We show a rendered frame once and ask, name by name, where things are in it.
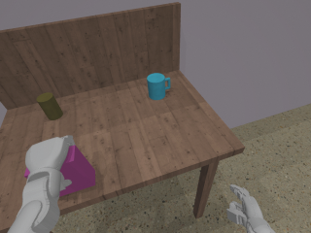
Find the table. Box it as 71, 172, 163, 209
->
0, 2, 245, 233

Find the sponge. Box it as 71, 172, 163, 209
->
24, 145, 95, 197

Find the right robot hand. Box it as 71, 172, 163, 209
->
226, 184, 264, 228

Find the left robot hand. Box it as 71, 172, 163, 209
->
25, 135, 75, 191

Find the robot left forearm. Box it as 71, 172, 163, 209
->
7, 167, 61, 233

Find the robot right forearm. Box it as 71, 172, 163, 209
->
246, 216, 276, 233

